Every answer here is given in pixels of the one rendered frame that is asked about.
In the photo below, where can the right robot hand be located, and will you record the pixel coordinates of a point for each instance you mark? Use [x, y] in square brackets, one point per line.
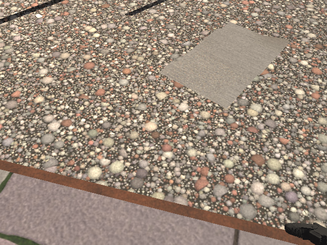
[316, 233]

